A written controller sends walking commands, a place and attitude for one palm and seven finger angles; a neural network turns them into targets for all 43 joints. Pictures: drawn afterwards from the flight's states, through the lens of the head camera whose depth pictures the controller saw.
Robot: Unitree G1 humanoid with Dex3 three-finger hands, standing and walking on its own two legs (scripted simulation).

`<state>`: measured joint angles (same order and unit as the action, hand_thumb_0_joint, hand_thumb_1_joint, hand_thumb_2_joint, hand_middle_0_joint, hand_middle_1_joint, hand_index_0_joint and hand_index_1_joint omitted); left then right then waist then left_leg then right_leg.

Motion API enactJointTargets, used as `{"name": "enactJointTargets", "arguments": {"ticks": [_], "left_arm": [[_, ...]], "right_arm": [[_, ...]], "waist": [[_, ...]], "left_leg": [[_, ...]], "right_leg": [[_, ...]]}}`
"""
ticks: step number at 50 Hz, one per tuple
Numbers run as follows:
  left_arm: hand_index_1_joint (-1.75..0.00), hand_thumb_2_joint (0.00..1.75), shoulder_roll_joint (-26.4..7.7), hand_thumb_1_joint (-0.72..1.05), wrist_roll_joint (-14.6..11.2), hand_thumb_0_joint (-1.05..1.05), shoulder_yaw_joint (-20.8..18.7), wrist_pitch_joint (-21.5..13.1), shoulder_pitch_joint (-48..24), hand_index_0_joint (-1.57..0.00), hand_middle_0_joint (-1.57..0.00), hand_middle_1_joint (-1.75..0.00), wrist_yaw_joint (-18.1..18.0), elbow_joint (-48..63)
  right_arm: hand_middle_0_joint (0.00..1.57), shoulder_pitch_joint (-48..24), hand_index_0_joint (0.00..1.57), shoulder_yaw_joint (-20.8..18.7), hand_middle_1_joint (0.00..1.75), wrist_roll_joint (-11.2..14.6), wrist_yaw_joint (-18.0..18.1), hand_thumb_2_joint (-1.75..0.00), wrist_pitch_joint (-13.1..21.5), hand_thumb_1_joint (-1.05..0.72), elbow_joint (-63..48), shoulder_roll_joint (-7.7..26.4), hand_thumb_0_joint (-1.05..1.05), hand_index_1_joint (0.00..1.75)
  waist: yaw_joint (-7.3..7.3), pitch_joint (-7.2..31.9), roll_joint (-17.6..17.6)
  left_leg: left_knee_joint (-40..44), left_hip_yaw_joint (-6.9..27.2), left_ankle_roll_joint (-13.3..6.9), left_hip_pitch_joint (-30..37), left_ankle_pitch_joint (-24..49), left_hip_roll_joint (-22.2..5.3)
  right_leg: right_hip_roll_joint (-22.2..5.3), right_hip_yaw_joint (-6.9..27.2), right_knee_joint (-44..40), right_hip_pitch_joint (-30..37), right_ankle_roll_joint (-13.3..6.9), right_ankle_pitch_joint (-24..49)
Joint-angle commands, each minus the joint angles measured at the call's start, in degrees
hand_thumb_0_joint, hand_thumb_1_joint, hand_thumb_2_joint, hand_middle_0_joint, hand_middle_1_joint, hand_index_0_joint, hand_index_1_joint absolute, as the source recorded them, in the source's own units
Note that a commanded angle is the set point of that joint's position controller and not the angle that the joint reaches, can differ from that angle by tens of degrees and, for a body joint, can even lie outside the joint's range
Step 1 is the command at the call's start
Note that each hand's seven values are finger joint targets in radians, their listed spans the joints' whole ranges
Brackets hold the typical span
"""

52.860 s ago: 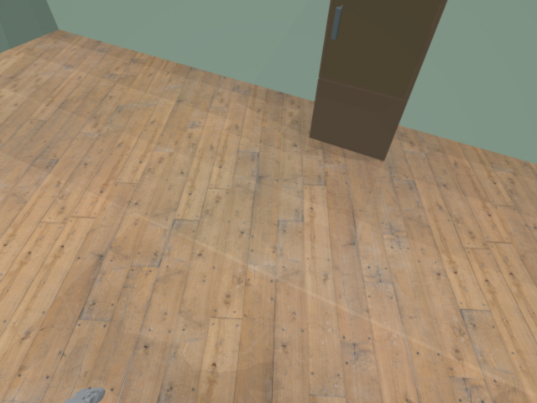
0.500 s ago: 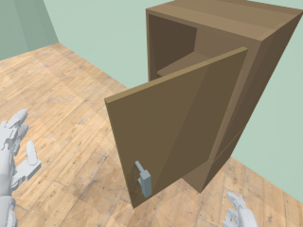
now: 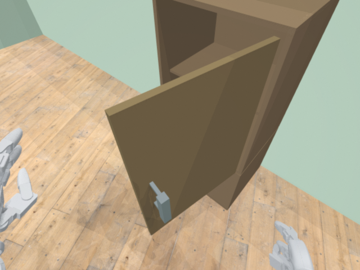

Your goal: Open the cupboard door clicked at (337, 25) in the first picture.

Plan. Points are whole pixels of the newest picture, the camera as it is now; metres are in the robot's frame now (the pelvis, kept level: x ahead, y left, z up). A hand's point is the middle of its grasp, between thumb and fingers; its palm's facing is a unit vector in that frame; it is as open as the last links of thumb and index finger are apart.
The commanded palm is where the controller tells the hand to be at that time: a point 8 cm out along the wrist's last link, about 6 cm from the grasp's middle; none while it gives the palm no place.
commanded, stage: step back with the hand held close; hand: left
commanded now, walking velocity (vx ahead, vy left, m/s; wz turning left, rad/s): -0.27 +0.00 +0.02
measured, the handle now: (159, 202) +0.30 +0.08 -0.07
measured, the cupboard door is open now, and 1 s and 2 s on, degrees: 78 78 78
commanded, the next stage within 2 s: stop stepping back and stand still in 1.18 s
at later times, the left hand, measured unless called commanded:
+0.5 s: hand out of the picture +0.13 +0.29 +0.15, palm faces +0.47 -0.75 -0.47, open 7.4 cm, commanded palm +0.06 +0.32 +0.17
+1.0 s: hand out of the picture +0.06 +0.30 +0.16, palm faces +0.46 -0.72 -0.52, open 7.4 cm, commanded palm -0.02 +0.33 +0.17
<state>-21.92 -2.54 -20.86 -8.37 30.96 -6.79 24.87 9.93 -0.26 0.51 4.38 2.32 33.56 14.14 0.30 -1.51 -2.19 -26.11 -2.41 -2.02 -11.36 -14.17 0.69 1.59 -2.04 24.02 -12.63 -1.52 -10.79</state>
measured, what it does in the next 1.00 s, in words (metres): walks backwards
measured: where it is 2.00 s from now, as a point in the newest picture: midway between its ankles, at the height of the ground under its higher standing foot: outside the picture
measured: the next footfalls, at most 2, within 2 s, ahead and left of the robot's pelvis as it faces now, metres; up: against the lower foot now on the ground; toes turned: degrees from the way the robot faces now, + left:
right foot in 1.26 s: -0.34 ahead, -0.12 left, +0.00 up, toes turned -5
left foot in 1.64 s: -0.11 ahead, +0.09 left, +0.00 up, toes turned -4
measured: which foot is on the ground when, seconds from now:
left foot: down 0.00-1.00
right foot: down 0.00-0.90, up 0.92-1.00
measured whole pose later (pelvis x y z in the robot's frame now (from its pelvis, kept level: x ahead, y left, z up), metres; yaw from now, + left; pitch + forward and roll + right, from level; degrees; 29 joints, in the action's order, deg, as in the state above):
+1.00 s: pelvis -0.13 +0.02 -0.02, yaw +5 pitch +0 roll -5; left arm -28.2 -1.4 -29.1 -15.0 31.2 -8.4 33.9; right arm 10.0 -2.3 -0.2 3.8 6.4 35.1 11.1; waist -0.9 -4.0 0.1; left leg -34.9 -1.0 -5.0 -29.3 -5.5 -0.8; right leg 7.3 3.5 60.4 -27.1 1.4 -23.5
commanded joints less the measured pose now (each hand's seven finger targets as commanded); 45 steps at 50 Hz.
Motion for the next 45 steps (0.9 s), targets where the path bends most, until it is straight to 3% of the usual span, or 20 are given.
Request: {"name": "enactJointTargets", "arguments": {"ticks": [1,2,6,7,14,21,25,27,28,30,33,35,37,39,40,41,42,43,44,45], "left_arm": [[-0.30,0.90,-13.1,0.90,-0.3,0.00,-11.0,-4.1,-0.2,-0.20,-0.20,-0.30,-2.1,14.2],[-0.30,0.90,-13.6,0.90,-0.2,0.00,-11.6,-4.2,-0.3,-0.20,-0.20,-0.30,-2.3,14.4],[-0.30,0.90,-12.4,0.90,-0.1,0.00,-10.6,-4.1,0.9,-0.20,-0.20,-0.30,-2.5,14.3],[-0.30,0.90,-12.6,0.90,0.2,0.00,-11.1,-4.4,0.9,-0.20,-0.20,-0.30,-2.5,14.9],[-0.30,0.90,-11.8,0.90,1.7,0.00,-11.2,-5.7,-1.3,-0.20,-0.20,-0.30,-2.8,15.3],[-0.30,0.90,-11.3,0.90,2.5,0.00,-11.0,-7.1,-5.4,-0.20,-0.20,-0.30,-3.1,16.5],[-0.30,0.90,-11.5,0.90,2.6,0.00,-11.9,-7.7,-4.7,-0.20,-0.20,-0.30,-3.3,17.5],[-0.30,0.90,-12.9,0.90,3.1,0.00,-14.0,-8.2,-4.2,-0.20,-0.20,-0.30,-3.3,17.7],[-0.30,0.90,-11.7,0.90,3.1,0.00,-13.2,-8.3,-4.2,-0.20,-0.20,-0.30,-3.1,18.1],[-0.30,0.90,-11.8,0.90,3.2,0.00,-14.1,-8.7,-4.2,-0.20,-0.20,-0.30,-2.8,17.1],[-0.30,0.90,-11.4,0.90,2.5,0.00,-13.7,-8.9,-4.6,-0.20,-0.20,-0.30,-2.2,16.1],[-0.30,0.90,-11.1,0.90,2.3,0.00,-12.7,-8.8,-5.6,-0.20,-0.20,-0.30,-1.9,17.0],[-0.30,0.90,-12.6,0.90,2.4,0.00,-12.8,-9.0,-6.9,-0.20,-0.20,-0.30,-2.1,18.6],[-0.30,0.90,-13.4,0.90,1.3,0.00,-12.3,-8.7,-5.1,-0.20,-0.20,-0.30,-2.6,18.7],[-0.30,0.90,-14.0,0.90,1.1,0.00,-12.7,-8.9,-4.1,-0.20,-0.20,-0.30,-2.8,18.6],[-0.30,0.90,-14.8,0.90,0.9,0.00,-13.6,-9.2,-3.0,-0.20,-0.20,-0.30,-3.0,19.1],[-0.30,0.90,-15.9,0.90,1.0,0.00,-15.0,-9.7,-1.6,-0.20,-0.20,-0.30,-3.3,19.2],[-0.30,0.90,-15.3,0.90,0.7,0.00,-15.1,-9.8,0.0,-0.20,-0.20,-0.30,-3.3,19.9],[-0.30,0.90,-14.9,0.90,0.7,0.00,-15.5,-10.2,0.5,-0.20,-0.20,-0.30,-3.1,21.8],[-0.30,0.90,-14.7,0.90,1.1,0.00,-17.3,-10.5,0.9,-0.20,-0.20,-0.30,-3.0,22.0]], "right_arm": [[0.20,-5.3,0.20,-2.8,0.30,0.2,0.7,-0.90,1.5,-0.90,-10.3,5.8,0.00,0.30],[0.20,-5.6,0.20,-2.9,0.30,0.1,1.0,-0.90,1.4,-0.90,-10.2,6.0,0.00,0.30],[0.20,-5.2,0.20,-2.9,0.30,0.2,1.0,-0.90,1.3,-0.90,-10.8,6.2,0.00,0.30],[0.20,-5.5,0.20,-3.0,0.30,0.1,1.1,-0.90,1.6,-0.90,-10.8,6.5,0.00,0.30],[0.20,-4.0,0.20,-2.9,0.30,0.0,1.1,-0.90,3.1,-0.90,-11.5,7.1,0.00,0.30],[0.20,-2.6,0.20,-3.0,0.30,-0.5,1.0,-0.90,4.8,-0.90,-10.9,7.3,0.00,0.30],[0.20,-2.5,0.20,-2.8,0.30,-0.6,0.9,-0.90,5.5,-0.90,-10.3,7.1,0.00,0.30],[0.20,-3.2,0.20,-3.1,0.30,-0.7,0.9,-0.90,5.7,-0.90,-10.2,7.4,0.00,0.30],[0.20,-3.2,0.20,-3.0,0.30,-0.7,0.8,-0.90,5.9,-0.90,-10.3,7.0,0.00,0.30],[0.20,-3.2,0.20,-3.4,0.30,-0.9,0.6,-0.90,6.1,-0.90,-10.1,7.0,0.00,0.30],[0.20,-3.2,0.20,-3.5,0.30,-0.9,0.3,-0.90,6.4,-0.90,-9.4,6.5,0.00,0.30],[0.20,-2.9,0.20,-3.9,0.30,-0.7,-0.1,-0.90,6.4,-0.90,-9.0,6.6,0.00,0.30],[0.20,-2.9,0.20,-4.0,0.30,-0.8,-0.5,-0.90,6.1,-0.90,-8.4,6.5,0.00,0.30],[0.20,-2.3,0.20,-3.5,0.30,-0.9,-1.2,-0.90,5.3,-0.90,-7.7,4.9,0.00,0.30],[0.20,-2.2,0.20,-3.5,0.30,-0.6,-1.3,-0.90,4.8,-0.90,-7.4,4.7,0.00,0.30],[0.20,-2.3,0.20,-3.7,0.30,-0.3,-1.3,-0.90,4.5,-0.90,-7.2,4.5,0.00,0.30],[0.20,-3.0,0.20,-3.9,0.30,-0.2,-1.0,-0.90,4.3,-0.90,-6.9,4.9,0.00,0.30],[0.20,-2.8,0.20,-3.7,0.30,-0.2,-0.9,-0.90,4.1,-0.90,-7.6,5.0,0.00,0.30],[0.20,-3.5,0.20,-3.8,0.30,-0.3,-0.5,-0.90,4.3,-0.90,-8.7,6.0,0.00,0.30],[0.20,-4.9,0.20,-4.1,0.30,-0.7,-0.2,-0.90,5.1,-0.90,-9.2,7.2,0.00,0.30]], "waist": [[0.21,11.4,0.8],[0.31,10.8,-0.8],[0.21,9.1,-1.0],[0.44,9.0,-3.0],[-0.08,3.5,-2.3],[-0.71,2.5,-0.7],[-0.58,3.6,-3.4],[-0.08,4.7,-6.1],[-0.09,4.9,-7.1],[0.03,4.2,-6.2],[-0.42,3.4,-0.4],[-0.87,4.9,1.7],[-1.36,3.9,3.6],[-1.57,5.9,9.1],[-1.84,6.9,10.3],[-1.90,8.1,9.7],[-2.04,7.7,6.2],[-1.80,8.2,2.6],[-1.62,8.4,-5.7],[-0.63,9.2,-16.4]], "left_leg": [[1.6,4.9,0.0,-2.6,16.8,-4.6],[2.0,5.3,-0.1,-3.5,16.5,-4.6],[3.8,6.5,-1.0,-8.6,9.7,-5.7],[4.6,7.1,-1.4,-10.8,7.8,-6.0],[8.8,10.2,-4.0,-27.2,-18.7,-7.7],[5.3,10.8,-4.2,-29.7,-25.3,-6.9],[7.9,12.6,-4.6,-31.5,-26.6,-8.2],[10.5,14.6,-5.7,-36.2,-28.1,-10.4],[11.3,15.0,-6.2,-38.5,-29.0,-11.5],[12.0,16.1,-7.2,-42.1,-30.1,-13.6],[6.8,14.2,-6.2,-36.4,-21.8,-11.5],[-0.9,9.5,-4.0,-31.4,-22.1,-6.7],[-8.6,7.4,-1.7,-25.2,-21.7,-3.1],[-13.7,5.9,0.7,-14.4,-12.7,-0.3],[-15.4,5.0,1.1,-9.9,-10.6,0.3],[-15.0,4.8,1.0,-7.5,-10.1,0.4],[-11.9,6.1,0.5,-7.1,-10.0,-0.6],[-5.2,8.8,-0.3,-9.0,-11.2,-2.7],[4.0,13.9,-2.5,-16.3,-15.7,-7.6],[16.0,23.5,-6.4,-29.2,-25.9,-16.9]], "right_leg": [[-6.1,7.0,1.8,8.3,0.5,23.1],[-6.0,6.8,2.2,8.0,0.5,22.4],[-4.6,6.9,3.4,8.0,1.2,16.2],[-4.4,6.6,4.3,9.4,1.2,15.6],[-2.8,7.7,7.8,12.2,1.8,1.5],[-3.6,10.4,7.1,7.8,1.1,-7.8],[-1.6,8.9,11.6,10.1,1.5,-4.6],[0.2,7.5,17.5,15.6,2.0,1.4],[1.0,6.8,20.8,17.7,2.3,3.0],[2.2,6.8,24.3,19.7,2.7,2.8],[1.1,10.3,20.1,14.1,1.6,6.6],[-3.0,17.8,12.8,8.0,-0.2,5.6],[-8.3,24.8,3.1,-2.0,-2.9,-3.6],[-12.2,25.1,-3.2,-11.0,-4.7,-7.2],[-12.6,23.2,-4.7,-14.3,-4.6,-7.9],[-12.2,21.2,-4.6,-15.4,-4.1,-7.9],[-10.7,18.6,-2.9,-16.4,-3.5,-7.2],[-7.0,14.5,1.4,-14.2,-1.6,-7.9],[-1.7,9.9,10.9,-7.9,0.8,-8.1],[4.8,4.1,27.7,4.6,3.1,-6.8]]}}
